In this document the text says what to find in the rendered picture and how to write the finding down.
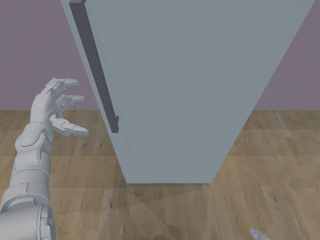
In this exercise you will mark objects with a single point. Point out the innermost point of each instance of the robot left upper arm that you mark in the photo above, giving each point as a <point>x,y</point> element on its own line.
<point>30,223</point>

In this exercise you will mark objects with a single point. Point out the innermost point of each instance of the left robot forearm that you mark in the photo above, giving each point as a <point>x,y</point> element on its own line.
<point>31,171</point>

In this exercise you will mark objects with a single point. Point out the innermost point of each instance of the fridge door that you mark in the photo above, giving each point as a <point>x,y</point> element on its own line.
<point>184,76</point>

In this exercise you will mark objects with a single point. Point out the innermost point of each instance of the robot left hand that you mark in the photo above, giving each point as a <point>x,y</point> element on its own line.
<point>44,107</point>

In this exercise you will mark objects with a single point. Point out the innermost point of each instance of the handle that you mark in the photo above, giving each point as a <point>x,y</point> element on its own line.
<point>82,22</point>

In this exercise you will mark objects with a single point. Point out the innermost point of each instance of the robot right hand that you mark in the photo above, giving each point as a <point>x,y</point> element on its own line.
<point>257,235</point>

